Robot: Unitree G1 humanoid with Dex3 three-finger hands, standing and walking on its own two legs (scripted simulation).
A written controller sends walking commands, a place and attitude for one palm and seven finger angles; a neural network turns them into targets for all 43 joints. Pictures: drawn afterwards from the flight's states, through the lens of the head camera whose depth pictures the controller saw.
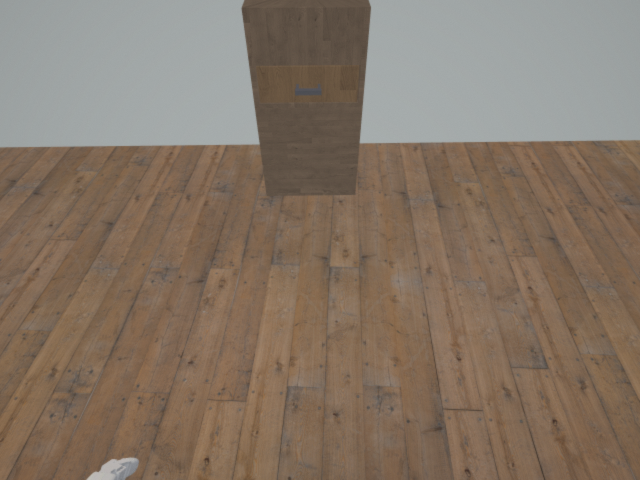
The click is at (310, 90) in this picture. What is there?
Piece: drawer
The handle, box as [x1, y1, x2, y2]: [295, 84, 321, 94]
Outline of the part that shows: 296,84 295,94 320,94 321,90 319,84 317,88 299,88 298,84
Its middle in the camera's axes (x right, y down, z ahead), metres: -0.05 -0.57 +1.48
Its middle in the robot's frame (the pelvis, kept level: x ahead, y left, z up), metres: +1.47 +0.12 -0.21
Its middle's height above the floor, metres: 0.56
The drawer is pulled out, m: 0.00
